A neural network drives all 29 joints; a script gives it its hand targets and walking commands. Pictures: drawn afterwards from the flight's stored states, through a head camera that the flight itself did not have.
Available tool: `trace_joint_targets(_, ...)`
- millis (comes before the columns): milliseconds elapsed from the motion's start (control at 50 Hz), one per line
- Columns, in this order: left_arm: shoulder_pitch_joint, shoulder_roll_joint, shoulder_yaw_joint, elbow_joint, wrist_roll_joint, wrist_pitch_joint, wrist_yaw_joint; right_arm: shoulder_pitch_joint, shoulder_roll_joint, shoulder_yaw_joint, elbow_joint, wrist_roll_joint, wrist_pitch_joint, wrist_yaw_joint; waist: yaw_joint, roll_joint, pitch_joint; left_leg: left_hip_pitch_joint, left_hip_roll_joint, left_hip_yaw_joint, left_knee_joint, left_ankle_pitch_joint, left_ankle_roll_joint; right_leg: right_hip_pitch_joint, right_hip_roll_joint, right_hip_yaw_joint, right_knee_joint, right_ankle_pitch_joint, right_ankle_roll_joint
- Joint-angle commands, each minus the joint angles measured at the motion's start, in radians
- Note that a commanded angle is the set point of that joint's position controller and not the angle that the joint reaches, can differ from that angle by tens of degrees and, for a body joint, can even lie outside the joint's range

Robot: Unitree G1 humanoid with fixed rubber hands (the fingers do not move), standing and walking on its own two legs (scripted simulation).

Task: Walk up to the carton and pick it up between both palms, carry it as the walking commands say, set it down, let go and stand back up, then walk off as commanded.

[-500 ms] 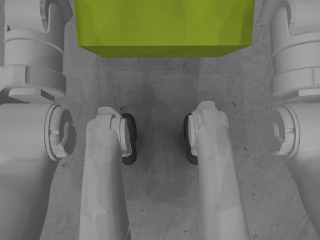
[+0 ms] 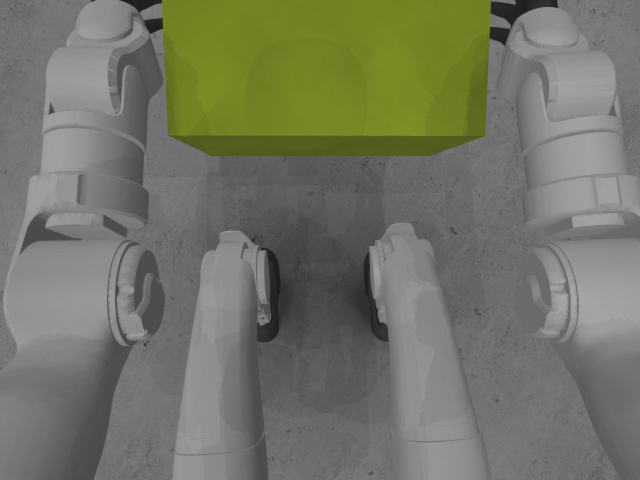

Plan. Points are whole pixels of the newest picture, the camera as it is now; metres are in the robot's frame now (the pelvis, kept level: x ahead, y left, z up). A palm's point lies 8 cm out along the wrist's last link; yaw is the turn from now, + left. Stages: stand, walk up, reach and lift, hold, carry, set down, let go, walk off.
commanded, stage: reach and lift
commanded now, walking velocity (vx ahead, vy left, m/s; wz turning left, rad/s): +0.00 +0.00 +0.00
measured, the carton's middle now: (324, 26) +0.57 -0.01 -0.13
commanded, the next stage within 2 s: none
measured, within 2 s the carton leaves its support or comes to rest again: neither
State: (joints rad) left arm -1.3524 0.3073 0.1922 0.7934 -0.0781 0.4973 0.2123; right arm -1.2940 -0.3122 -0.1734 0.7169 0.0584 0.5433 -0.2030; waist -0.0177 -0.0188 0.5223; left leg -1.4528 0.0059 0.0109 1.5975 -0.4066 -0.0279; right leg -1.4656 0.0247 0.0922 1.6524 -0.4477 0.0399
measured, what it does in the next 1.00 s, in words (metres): rises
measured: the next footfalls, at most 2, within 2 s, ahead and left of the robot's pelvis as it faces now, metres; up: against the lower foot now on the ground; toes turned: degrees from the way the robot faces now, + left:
none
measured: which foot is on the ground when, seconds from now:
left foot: down 0.00-1.00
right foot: down 0.00-1.00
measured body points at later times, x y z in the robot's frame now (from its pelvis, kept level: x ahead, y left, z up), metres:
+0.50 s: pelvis +0.00 +0.01 +0.06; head +0.27 +0.00 +0.41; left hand +0.54 +0.18 +0.02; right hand +0.52 -0.20 +0.01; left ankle +0.17 +0.13 -0.51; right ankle +0.16 -0.13 -0.51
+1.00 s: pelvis +0.07 +0.01 +0.13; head +0.19 +0.01 +0.56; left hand +0.51 +0.18 +0.13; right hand +0.50 -0.19 +0.12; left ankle +0.17 +0.13 -0.51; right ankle +0.16 -0.13 -0.51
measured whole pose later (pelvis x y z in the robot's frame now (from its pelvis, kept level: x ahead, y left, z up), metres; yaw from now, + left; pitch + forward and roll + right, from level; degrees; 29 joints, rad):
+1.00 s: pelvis +0.07 +0.01 +0.13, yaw -1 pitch +23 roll +1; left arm -0.80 0.09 0.31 0.78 0.12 0.48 0.15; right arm -0.84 -0.13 -0.26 0.89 -0.11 0.45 -0.11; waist -0.01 -0.02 -0.16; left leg -1.16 0.01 0.01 1.07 -0.32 -0.01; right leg -1.16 0.02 0.09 1.10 -0.35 0.05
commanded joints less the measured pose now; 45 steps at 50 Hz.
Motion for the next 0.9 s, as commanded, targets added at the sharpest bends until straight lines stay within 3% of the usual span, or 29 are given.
trace_joint_targets(0, -0.722, -1.13, -0.298, -0.285, -0.169, -0.078, -0.522, -0.827, 1.278, 0.391, -0.274, 0.218, -0.092, 0.459, 0.075, -0.086, -2.508, 0.596, -0.155, 0.058, -0.246, 0.082, 0.057, 0.737, 0.084, -0.116, -0.336, 0.092, 0.009)
trace_joint_targets(20, -0.711, -1.126, -0.283, -0.263, -0.157, -0.081, -0.527, -0.81, 1.278, 0.372, -0.241, 0.203, -0.093, 0.464, 0.074, -0.089, -2.476, 0.582, -0.155, 0.058, -0.253, 0.064, 0.057, 0.718, 0.084, -0.116, -0.345, 0.075, 0.009)
trace_joint_targets(100, -0.71, -1.15, -0.308, -0.283, -0.166, -0.082, -0.538, -0.827, 1.273, 0.377, -0.292, 0.201, -0.106, 0.471, 0.058, -0.082, -2.553, 0.652, -0.155, 0.046, -0.286, 0.081, 0.054, 0.771, 0.086, -0.122, -0.375, 0.093, 0.004)
trace_joint_targets(140, -0.724, -1.149, -0.333, -0.344, -0.183, -0.083, -0.537, -0.838, 1.27, 0.401, -0.346, 0.216, -0.108, 0.47, 0.063, -0.084, -2.657, 0.713, -0.156, 0.04, -0.293, 0.12, 0.052, 0.822, 0.089, -0.119, -0.375, 0.134, 0.004)
trace_joint_targets(220, -0.765, -1.154, -0.41, -0.474, -0.231, -0.073, -0.526, -0.829, 1.251, 0.432, -0.433, 0.239, -0.097, 0.463, 0.031, -0.063, -2.829, 0.863, -0.155, 0.025, -0.318, 0.201, 0.038, 0.912, 0.098, -0.12, -0.393, 0.215, -0.001)
trace_joint_targets(300, -0.775, -1.129, -0.443, -0.546, -0.236, -0.066, -0.509, -0.797, 1.253, 0.463, -0.443, 0.259, -0.082, 0.46, 0.051, -0.046, -2.844, 0.952, -0.15, 0.022, -0.351, 0.241, 0.032, 0.945, 0.103, -0.111, -0.418, 0.241, -0.002)
trace_joint_targets(320, -0.75, -1.15, -0.444, -0.523, -0.236, -0.059, -0.507, -0.795, 1.244, 0.459, -0.452, 0.256, -0.083, 0.461, 0.039, -0.045, -2.814, 0.966, -0.15, 0.015, -0.365, 0.233, 0.031, 0.937, 0.103, -0.113, -0.43, 0.228, -0.005)
trace_joint_targets(400, -0.662, -1.171, -0.408, -0.415, -0.188, -0.06, -0.516, -0.752, 1.282, 0.447, -0.366, 0.24, -0.09, 0.478, 0.061, -0.051, -2.614, 0.912, -0.142, 0.013, -0.419, 0.153, 0.044, 0.886, 0.09, -0.103, -0.492, 0.139, -0.007)
trace_joint_targets(480, -0.558, -1.217, -0.364, -0.3, -0.145, -0.069, -0.54, -0.672, 1.307, 0.396, -0.277, 0.196, -0.105, 0.499, 0.055, -0.053, -2.47, 0.871, -0.136, 0.006, -0.469, 0.107, 0.052, 0.859, 0.08, -0.102, -0.552, 0.092, -0.011)
trace_joint_targets(500, -0.557, -1.218, -0.359, -0.297, -0.14, -0.076, -0.546, -0.65, 1.313, 0.38, -0.249, 0.182, -0.107, 0.504, 0.04, -0.062, -2.436, 0.867, -0.135, 0.001, -0.478, 0.106, 0.053, 0.844, 0.08, -0.107, -0.564, 0.093, -0.01)
trace_joint_targets(580, -0.493, -1.213, -0.312, -0.236, -0.096, -0.089, -0.565, -0.572, 1.336, 0.32, -0.175, 0.145, -0.123, 0.52, 0.048, -0.062, -2.297, 0.83, -0.13, 0.003, -0.51, 0.107, 0.059, 0.826, 0.08, -0.106, -0.6, 0.1, -0.009)
trace_joint_targets(600, -0.524, -1.215, -0.314, -0.265, -0.1, -0.095, -0.57, -0.556, 1.344, 0.301, -0.154, 0.134, -0.126, 0.525, 0.03, -0.061, -2.286, 0.833, -0.131, -0.001, -0.522, 0.089, 0.057, 0.834, 0.082, -0.107, -0.611, 0.091, -0.012)
trace_joint_targets(620, -0.516, -1.195, -0.294, -0.261, -0.088, -0.099, -0.573, -0.56, 1.349, 0.291, -0.151, 0.132, -0.129, 0.528, 0.043, -0.064, -2.247, 0.828, -0.129, -0.002, -0.533, 0.078, 0.061, 0.829, 0.082, -0.105, -0.616, 0.077, -0.01)
trace_joint_targets(700, -0.477, -1.206, -0.295, -0.301, -0.089, -0.115, -0.581, -0.532, 1.363, 0.289, -0.203, 0.127, -0.155, 0.529, 0.03, -0.072, -2.207, 0.865, -0.134, 0.001, -0.559, 0.135, 0.061, 0.906, 0.089, -0.098, -0.656, 0.144, -0.011)
trace_joint_targets(740, -0.464, -1.213, -0.311, -0.331, -0.089, -0.122, -0.58, -0.51, 1.378, 0.305, -0.223, 0.133, -0.164, 0.526, 0.038, -0.063, -2.198, 0.888, -0.139, 0.0, -0.571, 0.185, 0.059, 0.935, 0.091, -0.091, -0.667, 0.197, -0.01)
trace_joint_targets(760, -0.443, -1.217, -0.304, -0.319, -0.084, -0.123, -0.578, -0.495, 1.372, 0.291, -0.212, 0.124, -0.166, 0.524, 0.022, -0.061, -2.14, 0.889, -0.138, -0.004, -0.585, 0.179, 0.058, 0.925, 0.091, -0.094, -0.68, 0.195, -0.009)
trace_joint_targets(820, -0.31, -1.235, -0.264, -0.256, -0.031, -0.127, -0.58, -0.389, 1.381, 0.246, -0.164, 0.087, -0.175, 0.529, 0.034, -0.048, -1.984, 0.875, -0.135, -0.007, -0.624, 0.197, 0.058, 0.893, 0.092, -0.094, -0.718, 0.219, -0.013)
trace_joint_targets(880, -0.136, -1.234, -0.145, -0.105, 0.056, -0.12, -0.585, -0.249, 1.356, 0.126, -0.051, -0.007, -0.175, 0.537, 0.039, -0.058, -1.697, 0.798, -0.127, -0.009, -0.674, 0.159, 0.063, 0.807, 0.086, -0.103, -0.766, 0.18, -0.022)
